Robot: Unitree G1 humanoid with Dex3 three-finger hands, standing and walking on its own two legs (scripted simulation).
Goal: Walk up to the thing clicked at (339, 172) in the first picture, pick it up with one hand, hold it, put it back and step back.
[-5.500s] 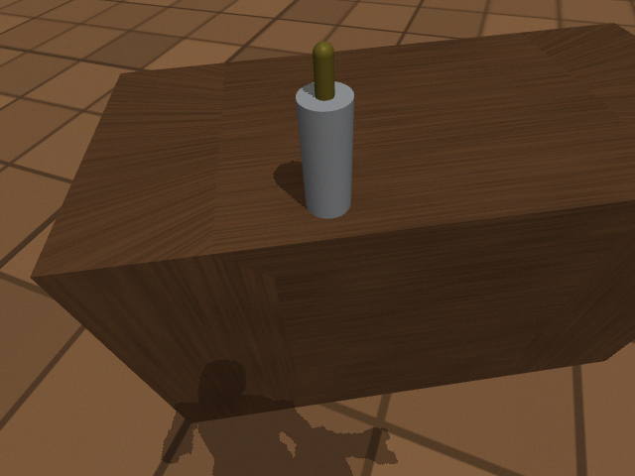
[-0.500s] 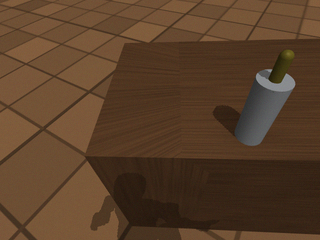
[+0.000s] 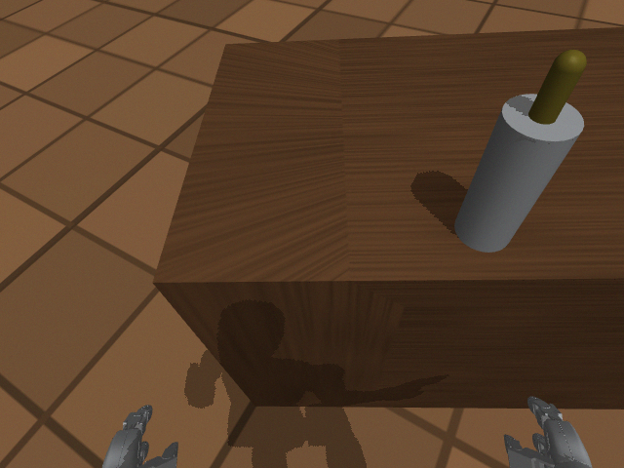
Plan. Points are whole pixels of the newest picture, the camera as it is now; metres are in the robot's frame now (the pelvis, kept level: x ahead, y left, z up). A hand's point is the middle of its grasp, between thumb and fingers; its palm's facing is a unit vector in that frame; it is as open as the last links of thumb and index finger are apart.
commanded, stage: rise first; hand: right
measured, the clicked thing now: (517, 162) +0.41 -0.21 +0.15
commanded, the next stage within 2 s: go down in 1.78 s
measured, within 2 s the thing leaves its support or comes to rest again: neither
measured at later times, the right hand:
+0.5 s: hand (571, 389) +0.20 -0.25 +0.01, palm faces +0.34 +0.86 -0.38, open 17.3 cm
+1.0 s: hand out of the picture +0.18 -0.26 +0.12, palm faces +0.43 +0.79 -0.44, open 17.7 cm
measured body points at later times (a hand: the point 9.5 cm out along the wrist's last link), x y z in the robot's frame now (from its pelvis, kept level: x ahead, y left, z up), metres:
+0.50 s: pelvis +0.02 +0.02 +0.00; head +0.02 +0.04 +0.45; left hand +0.19 +0.27 -0.09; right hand +0.18 -0.30 +0.04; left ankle -0.01 +0.12 -0.74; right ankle +0.01 -0.09 -0.74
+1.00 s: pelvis +0.01 +0.03 +0.00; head +0.01 +0.05 +0.45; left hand +0.18 +0.29 -0.09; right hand +0.16 -0.30 +0.14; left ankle -0.01 +0.12 -0.74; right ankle +0.01 -0.09 -0.74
